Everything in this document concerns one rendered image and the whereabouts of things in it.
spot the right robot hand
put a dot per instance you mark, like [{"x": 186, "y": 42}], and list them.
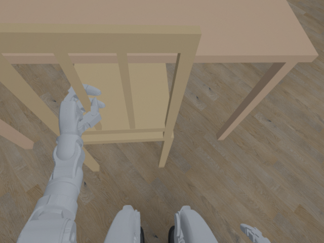
[{"x": 254, "y": 234}]

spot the left robot forearm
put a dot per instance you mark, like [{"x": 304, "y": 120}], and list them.
[{"x": 60, "y": 197}]

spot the left robot hand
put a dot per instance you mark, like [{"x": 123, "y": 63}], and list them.
[{"x": 71, "y": 111}]

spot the left robot thigh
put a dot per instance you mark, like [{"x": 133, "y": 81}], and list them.
[{"x": 125, "y": 226}]

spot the table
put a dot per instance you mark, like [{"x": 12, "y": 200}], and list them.
[{"x": 232, "y": 31}]

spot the left robot upper arm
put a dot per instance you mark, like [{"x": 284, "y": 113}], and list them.
[{"x": 61, "y": 230}]

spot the right robot shin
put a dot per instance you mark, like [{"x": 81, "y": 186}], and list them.
[{"x": 176, "y": 239}]

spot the chair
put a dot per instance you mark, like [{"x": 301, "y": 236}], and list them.
[{"x": 138, "y": 107}]

